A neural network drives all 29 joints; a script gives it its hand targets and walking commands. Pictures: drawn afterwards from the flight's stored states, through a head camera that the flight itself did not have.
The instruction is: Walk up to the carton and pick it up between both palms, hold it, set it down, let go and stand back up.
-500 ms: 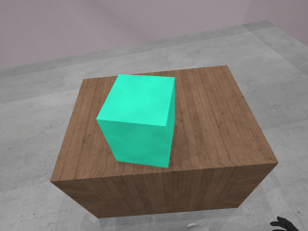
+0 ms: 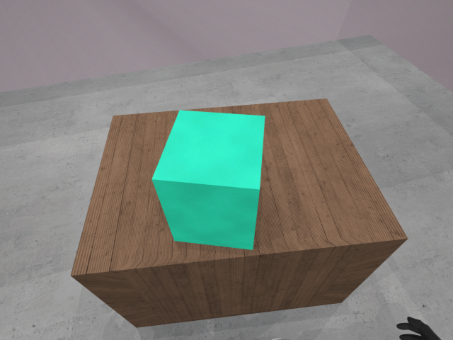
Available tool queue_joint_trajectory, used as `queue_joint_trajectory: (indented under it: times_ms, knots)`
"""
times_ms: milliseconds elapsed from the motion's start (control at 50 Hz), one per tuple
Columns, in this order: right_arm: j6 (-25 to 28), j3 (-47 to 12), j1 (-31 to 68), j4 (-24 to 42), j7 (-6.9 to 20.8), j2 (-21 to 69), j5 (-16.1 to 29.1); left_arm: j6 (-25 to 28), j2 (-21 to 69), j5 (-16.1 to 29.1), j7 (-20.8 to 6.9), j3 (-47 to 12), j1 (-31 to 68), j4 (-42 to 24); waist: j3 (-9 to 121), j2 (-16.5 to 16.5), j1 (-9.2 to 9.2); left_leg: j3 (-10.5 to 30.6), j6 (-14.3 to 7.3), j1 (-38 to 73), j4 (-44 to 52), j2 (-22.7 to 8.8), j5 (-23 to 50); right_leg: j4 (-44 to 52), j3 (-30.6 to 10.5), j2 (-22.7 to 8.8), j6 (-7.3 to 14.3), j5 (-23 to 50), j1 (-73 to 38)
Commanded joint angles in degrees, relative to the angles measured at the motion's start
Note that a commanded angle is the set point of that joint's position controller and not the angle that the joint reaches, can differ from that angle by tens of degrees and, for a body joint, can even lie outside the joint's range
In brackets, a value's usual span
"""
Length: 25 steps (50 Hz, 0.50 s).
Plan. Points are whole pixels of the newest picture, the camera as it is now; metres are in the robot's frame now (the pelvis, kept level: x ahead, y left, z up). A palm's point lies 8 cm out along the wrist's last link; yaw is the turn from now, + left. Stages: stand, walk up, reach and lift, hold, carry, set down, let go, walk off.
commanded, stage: walk up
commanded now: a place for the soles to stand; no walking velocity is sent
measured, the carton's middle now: (217, 181) +0.49 +0.02 -0.05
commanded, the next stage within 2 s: none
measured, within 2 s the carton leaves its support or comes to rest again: neither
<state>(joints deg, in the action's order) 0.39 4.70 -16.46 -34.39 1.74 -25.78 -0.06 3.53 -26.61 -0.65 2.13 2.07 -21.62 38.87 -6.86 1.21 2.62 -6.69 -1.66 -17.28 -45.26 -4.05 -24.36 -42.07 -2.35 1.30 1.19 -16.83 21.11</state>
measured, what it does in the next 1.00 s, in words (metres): stands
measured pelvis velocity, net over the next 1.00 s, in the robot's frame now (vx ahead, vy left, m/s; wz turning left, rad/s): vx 0.00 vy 0.00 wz -0.05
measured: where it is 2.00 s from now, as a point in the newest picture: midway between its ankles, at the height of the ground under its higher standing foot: outside the picture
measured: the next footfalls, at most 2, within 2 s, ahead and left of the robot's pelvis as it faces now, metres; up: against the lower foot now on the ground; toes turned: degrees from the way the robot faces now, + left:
none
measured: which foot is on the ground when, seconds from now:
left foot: down 0.00-1.00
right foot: down 0.00-1.00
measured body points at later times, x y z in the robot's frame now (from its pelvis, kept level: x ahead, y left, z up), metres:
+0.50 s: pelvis +0.00 +0.00 +0.00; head +0.01 +0.00 +0.45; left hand +0.11 +0.33 -0.08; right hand +0.10 -0.33 -0.08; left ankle +0.03 +0.12 -0.71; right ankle +0.03 -0.13 -0.71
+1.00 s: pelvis +0.00 +0.00 +0.00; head +0.01 +0.00 +0.45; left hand +0.12 +0.33 -0.08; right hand +0.09 -0.33 -0.08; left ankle +0.02 +0.12 -0.71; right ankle +0.03 -0.13 -0.71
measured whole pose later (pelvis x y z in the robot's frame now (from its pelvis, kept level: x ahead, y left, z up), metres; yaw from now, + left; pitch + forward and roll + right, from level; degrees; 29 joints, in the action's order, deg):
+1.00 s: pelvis +0.00 +0.00 +0.00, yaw -3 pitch -4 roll +0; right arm -0.5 4.7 -16.0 -34.6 1.4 -25.6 -0.1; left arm 3.8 -26.4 -0.7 1.7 1.4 -19.2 38.9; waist -5.8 0.9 2.3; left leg -7.0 -1.3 -19.0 -46.7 -5.1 -25.5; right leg -45.1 -4.5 1.7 -0.1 -20.7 20.4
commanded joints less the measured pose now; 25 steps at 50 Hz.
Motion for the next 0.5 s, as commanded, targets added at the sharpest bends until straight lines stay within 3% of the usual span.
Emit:
queue_joint_trajectory:
  times_ms: [0,20,40,60,100,140,160,180,200,220,240,280,300,320,340,360,380,400,420,440,460,480]
  knots:
    - [-0.08,1.37,2.25,3.82,-0.99,-5.96,0.24,2.12,-16.54,-0.55,0.99,5.25,-3.8,-0.24,10.03,-11.8,-3.05,2.87,-1.22,-10.78,-10.08,-0.53,2.6,11.37,-25.72,-12.94,9.74,13.09,-11.51]
    - [-0.94,2.1,2.67,2.95,-1.26,-8.51,0.26,2.01,-17.09,-0.33,0.86,4.96,-2.5,-1.26,8.39,-11.51,-3.14,7.78,-0.92,-10.29,-12.04,0.44,-14.39,14.25,-33.47,-18.08,15.29,12.19,-6.76]
    - [-0.64,2.35,3.05,2.25,-1.54,-9.84,-0.13,1.82,-17.47,-0.61,0.94,5.11,-0.32,-2.43,5.83,-12.13,-3.24,8.22,-0.74,-11.34,-13.07,-0.13,-13.84,16.03,-37.01,-19.64,17.2,5.46,-4.79]
    - [-0.41,2.58,3.81,1.76,-1.48,-11.16,-0.31,1.52,-16.72,-0.85,0.97,4.9,1.1,-2.22,3.01,-9.92,-3.2,8.22,-0.62,-10.6,-11.97,-1.09,-13.07,17.84,-34.3,-17.8,15.69,-1.38,-1.43]
    - [0.09,3.08,0.39,-0.39,-1.1,-10.56,-0.65,1.11,-16.12,-0.99,1.09,4.01,3.94,-2.34,1.04,-10.53,-1.45,6.95,-1.49,-4.72,-2.27,-1.3,-8.21,14.71,-27.19,-13.14,12.09,-4.86,5.64]
    - [0.94,3.66,-3.43,-1.88,-0.88,-10.04,-1.28,0.58,-13.37,-0.54,0.47,3.19,7.24,-2.34,3.02,-9.27,1.45,5.83,-2.48,6.29,8.09,0.17,-0.82,10.11,-19.32,-7.69,7.87,-10.23,13.59]
    - [1.48,4.26,-4.95,-1.68,-1.03,-12.03,-1.76,0.34,-11.44,-0.45,0.11,2.74,8.39,-3.08,3.23,-4.56,2.35,11.0,-3.76,8.19,14.47,-3.05,-4.44,3.97,-14.37,-4.07,5.84,-7.96,16.17]
    - [2.03,4.76,-3.78,-1.59,-1.39,-15.12,-2.23,0.25,-9.4,-0.24,-0.29,2.5,8.03,-3.93,3.43,0.91,1.56,20.96,-6.17,7.04,20.94,-10.65,-12.13,-4.92,-8.25,0.44,3.51,-5.24,16.45]
    - [2.45,4.88,-0.45,-1.14,-1.79,-16.58,-2.01,0.15,-9.32,-0.13,-0.2,2.59,4.89,-2.86,2.59,3.12,-0.6,29.32,-9.98,2.66,27.43,-19.48,-16.51,-11.33,-2.69,2.64,2.09,-7.74,14.12]
    - [2.59,4.5,3.28,-0.52,-1.65,-16.79,-1.58,-0.25,-11.41,-0.48,-0.32,3.1,2.43,-1.23,2.19,2.03,-1.59,30.01,-12.37,-2.51,29.1,-23.07,-19.07,-14.59,-1.74,-0.59,1.46,-11.45,11.03]
    - [2.45,4.31,5.01,-0.51,-1.3,-15.55,-1.4,-0.24,-12.36,-0.12,-0.86,3.4,1.72,-0.43,-0.22,-0.32,-2.81,26.61,-12.81,-7.47,28.46,-21.64,-19.28,-13.94,-0.65,-1.55,1.51,-10.95,6.92]
    - [2.14,3.77,8.11,0.41,-1.08,-14.24,-1.37,0.01,-11.24,-0.16,-1.56,3.41,-1.43,0.62,0.29,2.46,-4.33,14.13,-8.42,-7.81,22.37,-13.83,-12.48,-2.26,0.48,-1.34,2.33,-5.47,-0.09]
    - [1.96,3.37,7.82,0.45,-0.91,-12.82,-1.41,0.47,-10.26,-0.15,-1.65,3.33,-1.91,0.92,1.7,3.62,-4.58,9.39,-5.91,-6.34,16.98,-10.37,-3.78,2.54,-0.04,-0.1,2.85,-3.28,-3.0]
    - [2.07,3.04,4.51,-0.04,-0.91,-11.61,-1.17,1.02,-10.13,-0.4,-1.5,3.15,-1.21,0.57,3.68,0.8,-3.25,7.65,-4.52,-3.57,11.65,-8.76,3.85,5.96,-3.16,-0.29,3.63,2.1,-3.3]
    - [2.16,2.88,3.28,0.14,-1.0,-10.35,-0.82,1.29,-11.08,-0.71,-1.26,3.28,-0.95,0.55,6.8,-2.46,-2.24,5.39,-3.12,-2.29,6.58,-6.99,6.83,5.91,-9.12,-3.12,4.26,9.46,-3.78]
    - [2.14,2.67,3.14,0.61,-1.13,-9.55,-0.55,1.54,-12.67,-0.71,-1.03,3.5,0.37,0.1,8.83,-4.57,-1.52,4.37,-1.89,-3.41,2.54,-4.41,5.62,6.42,-16.25,-6.29,6.21,11.5,-4.77]
    - [1.99,2.36,3.1,1.14,-1.23,-9.43,-0.53,1.67,-14.26,-0.72,-0.77,3.89,1.35,-0.91,9.57,-5.45,-1.33,4.31,-1.43,-3.63,1.13,-1.92,-0.11,7.98,-22.43,-9.84,8.39,9.91,-3.25]
    - [1.76,2.49,3.19,0.43,-1.38,-9.36,-0.41,1.59,-15.35,-0.42,-0.7,3.78,2.77,-1.11,7.63,-7.49,-1.08,5.5,-1.52,-2.52,2.2,-0.17,-4.11,9.79,-24.9,-10.84,10.07,6.47,1.11]
    - [1.88,2.43,3.11,0.27,-1.59,-9.76,-0.71,1.38,-14.97,-0.59,-0.75,3.36,5.12,-1.72,5.43,-8.9,-0.86,5.61,-1.68,-0.44,4.58,-0.14,-3.66,9.88,-24.45,-10.81,9.95,5.34,4.37]
    - [2.29,2.21,2.28,-0.23,-1.58,-9.59,-0.49,1.11,-13.7,-0.41,-0.72,2.81,6.68,-1.76,5.29,-8.26,0.26,7.21,-1.96,4.1,8.34,-1.23,-2.29,8.98,-21.2,-8.88,8.14,4.77,8.16]
    - [2.81,2.75,0.76,-1.04,-1.65,-11.08,-0.65,0.92,-11.51,-0.32,-0.68,2.31,8.27,-2.38,5.75,-3.58,1.39,9.77,-2.79,7.95,13.05,-3.89,-2.25,5.58,-16.1,-5.59,5.44,5.96,10.94]
    - [3.21,3.32,0.42,-1.42,-1.68,-13.12,-0.97,0.61,-10.02,-0.09,-0.98,2.02,7.67,-2.04,6.43,0.62,1.09,15.12,-4.89,7.43,17.97,-9.75,-5.94,-0.95,-8.92,-2.09,3.11,6.29,11.41]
